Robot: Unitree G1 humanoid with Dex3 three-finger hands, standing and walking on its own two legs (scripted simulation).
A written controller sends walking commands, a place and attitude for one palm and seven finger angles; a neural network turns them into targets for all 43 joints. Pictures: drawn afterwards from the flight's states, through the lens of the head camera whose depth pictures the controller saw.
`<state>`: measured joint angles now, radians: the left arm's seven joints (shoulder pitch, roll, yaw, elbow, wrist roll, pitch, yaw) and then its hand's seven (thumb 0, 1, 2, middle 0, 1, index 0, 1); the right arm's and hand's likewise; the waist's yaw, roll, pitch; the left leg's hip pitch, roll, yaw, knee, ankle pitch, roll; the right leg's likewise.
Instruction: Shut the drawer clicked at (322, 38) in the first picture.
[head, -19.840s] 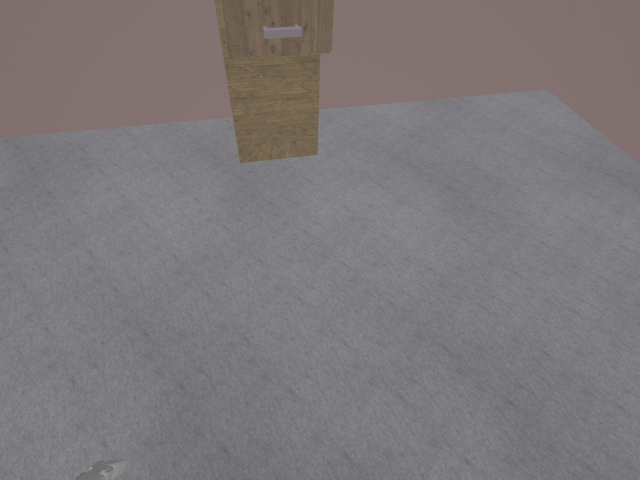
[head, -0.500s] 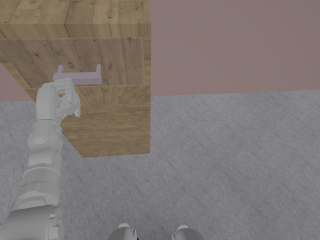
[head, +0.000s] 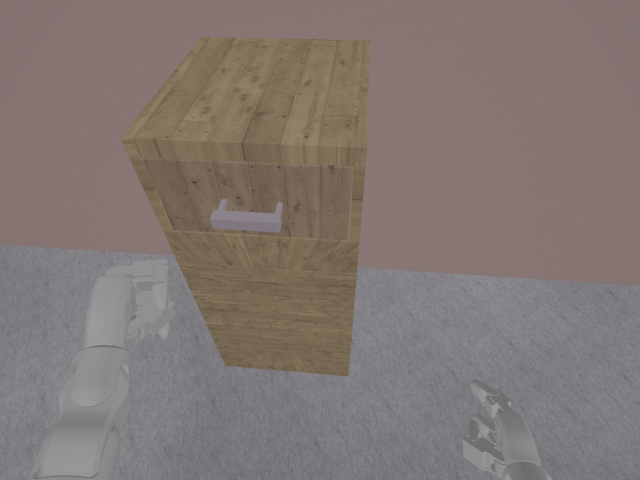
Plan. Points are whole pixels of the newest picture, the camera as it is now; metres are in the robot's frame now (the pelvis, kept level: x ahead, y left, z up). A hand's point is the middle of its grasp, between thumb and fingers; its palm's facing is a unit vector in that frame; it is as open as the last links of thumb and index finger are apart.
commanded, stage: draw the hand back to the body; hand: left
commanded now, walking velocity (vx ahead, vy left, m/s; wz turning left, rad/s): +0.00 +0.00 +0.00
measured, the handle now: (248, 213) +0.56 +0.18 -0.01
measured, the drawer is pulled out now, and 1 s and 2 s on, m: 0.00 0.00 0.00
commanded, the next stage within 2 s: step back with the hand held close in 0.62 s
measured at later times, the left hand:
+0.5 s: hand (66, 369) +0.17 +0.23 +0.17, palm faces +0.38 -0.83 -0.41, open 3.3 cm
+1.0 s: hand (74, 365) +0.18 +0.23 +0.16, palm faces +0.29 -0.83 -0.47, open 3.2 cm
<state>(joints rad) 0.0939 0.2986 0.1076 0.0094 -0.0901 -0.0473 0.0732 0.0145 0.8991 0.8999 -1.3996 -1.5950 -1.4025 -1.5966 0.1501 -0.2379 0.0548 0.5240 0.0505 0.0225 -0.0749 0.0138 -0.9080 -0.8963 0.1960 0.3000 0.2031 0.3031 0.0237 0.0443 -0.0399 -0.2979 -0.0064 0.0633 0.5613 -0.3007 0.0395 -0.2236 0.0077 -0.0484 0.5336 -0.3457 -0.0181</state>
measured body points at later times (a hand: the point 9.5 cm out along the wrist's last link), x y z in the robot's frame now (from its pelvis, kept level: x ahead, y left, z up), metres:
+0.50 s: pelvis +0.00 -0.01 +0.01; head -0.03 -0.04 +0.46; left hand +0.15 +0.27 +0.19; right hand +0.18 -0.24 -0.08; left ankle +0.00 +0.09 -0.73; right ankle -0.04 -0.11 -0.73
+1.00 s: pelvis -0.02 +0.00 +0.01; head +0.00 -0.01 +0.46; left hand +0.16 +0.28 +0.18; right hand +0.16 -0.24 -0.08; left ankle +0.00 +0.09 -0.73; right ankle -0.04 -0.11 -0.73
